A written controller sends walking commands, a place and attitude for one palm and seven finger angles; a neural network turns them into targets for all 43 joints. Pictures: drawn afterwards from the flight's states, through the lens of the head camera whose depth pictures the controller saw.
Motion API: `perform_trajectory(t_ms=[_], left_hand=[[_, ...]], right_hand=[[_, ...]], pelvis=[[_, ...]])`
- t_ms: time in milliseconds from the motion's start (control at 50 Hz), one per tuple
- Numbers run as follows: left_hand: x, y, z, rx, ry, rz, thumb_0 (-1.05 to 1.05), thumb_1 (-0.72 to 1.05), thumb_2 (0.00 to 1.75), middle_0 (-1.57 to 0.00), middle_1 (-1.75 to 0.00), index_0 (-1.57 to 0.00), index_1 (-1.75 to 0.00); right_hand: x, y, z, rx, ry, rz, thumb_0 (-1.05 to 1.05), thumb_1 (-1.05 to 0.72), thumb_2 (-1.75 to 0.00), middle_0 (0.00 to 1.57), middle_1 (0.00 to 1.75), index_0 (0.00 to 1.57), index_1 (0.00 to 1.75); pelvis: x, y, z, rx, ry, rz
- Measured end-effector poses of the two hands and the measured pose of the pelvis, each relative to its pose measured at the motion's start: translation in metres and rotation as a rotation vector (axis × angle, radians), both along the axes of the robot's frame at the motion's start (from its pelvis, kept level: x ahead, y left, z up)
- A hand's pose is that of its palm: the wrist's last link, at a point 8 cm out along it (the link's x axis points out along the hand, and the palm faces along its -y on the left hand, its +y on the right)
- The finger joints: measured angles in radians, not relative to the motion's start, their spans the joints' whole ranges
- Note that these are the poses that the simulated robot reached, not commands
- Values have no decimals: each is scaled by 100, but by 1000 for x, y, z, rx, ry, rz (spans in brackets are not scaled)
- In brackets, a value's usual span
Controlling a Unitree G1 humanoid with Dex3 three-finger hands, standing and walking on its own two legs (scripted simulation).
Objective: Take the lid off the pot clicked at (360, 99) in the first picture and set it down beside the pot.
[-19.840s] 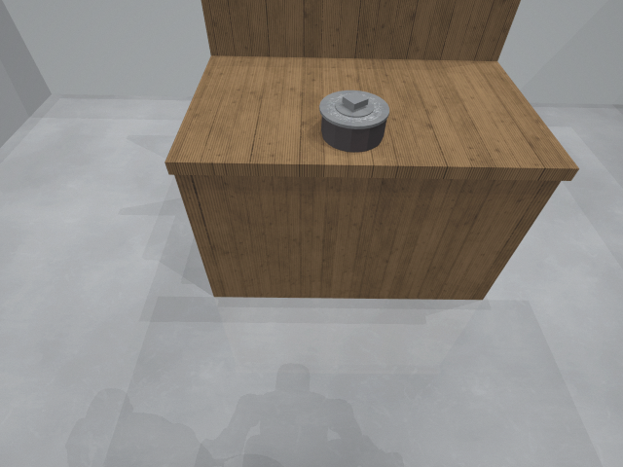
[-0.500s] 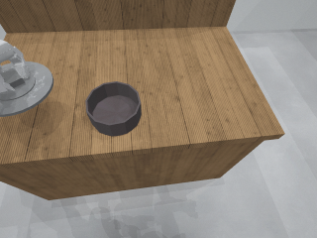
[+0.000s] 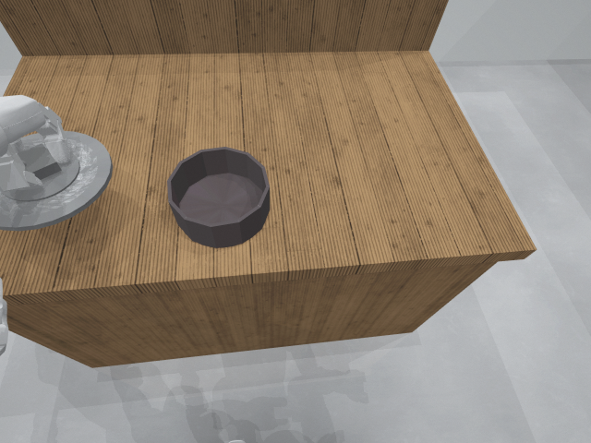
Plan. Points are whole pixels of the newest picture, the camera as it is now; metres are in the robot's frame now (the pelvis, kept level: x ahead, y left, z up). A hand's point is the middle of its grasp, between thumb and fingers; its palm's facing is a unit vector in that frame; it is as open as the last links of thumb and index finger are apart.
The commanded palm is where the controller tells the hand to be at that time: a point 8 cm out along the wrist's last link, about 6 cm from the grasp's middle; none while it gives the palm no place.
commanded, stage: lower the lid onto the table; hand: left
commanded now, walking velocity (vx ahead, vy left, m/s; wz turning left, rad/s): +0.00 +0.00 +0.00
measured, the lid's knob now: (33, 164) +0.48 +0.34 +0.07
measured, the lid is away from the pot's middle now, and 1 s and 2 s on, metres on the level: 0.24 0.25 0.24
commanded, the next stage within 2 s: open the fingers wide in 1.84 s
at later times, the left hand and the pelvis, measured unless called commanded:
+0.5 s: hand (35, 177) +0.46 +0.34 +0.07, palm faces -0.46 -0.11 -0.88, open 7.5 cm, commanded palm +0.51 +0.34 +0.13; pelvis +0.00 +0.01 -0.01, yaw -1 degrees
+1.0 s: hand (41, 194) +0.46 +0.34 +0.03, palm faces -0.49 -0.10 -0.87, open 7.5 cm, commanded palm +0.52 +0.34 +0.10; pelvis +0.00 +0.02 -0.02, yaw -1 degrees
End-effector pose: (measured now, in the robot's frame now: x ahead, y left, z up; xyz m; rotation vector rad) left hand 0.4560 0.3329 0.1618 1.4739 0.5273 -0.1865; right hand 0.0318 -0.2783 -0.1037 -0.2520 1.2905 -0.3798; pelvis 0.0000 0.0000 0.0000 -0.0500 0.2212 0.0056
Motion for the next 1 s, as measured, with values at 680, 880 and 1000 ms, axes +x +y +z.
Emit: perform_trajectory(t_ms=[680,880,1000], left_hand=[[11,13,-45,-21,32,-3,4,19,82,-55,-96,-69,-103],[6,16,-60,-24,54,-25,4,19,82,-54,-96,-69,-103],[7,14,-70,-19,54,-45,4,19,82,-54,-95,-69,-103]], right_hand=[[-45,8,-2,-40,109,-63,0,-90,-90,21,30,21,30],[-44,13,-5,-46,123,-52,0,-90,-90,21,30,21,30],[-46,15,-5,-56,118,-51,0,-90,-90,21,30,21,30]], pelvis=[[0,10,-10,-17,57,-18],[-3,14,-14,-25,71,-12],[-5,17,-16,-30,79,-12]])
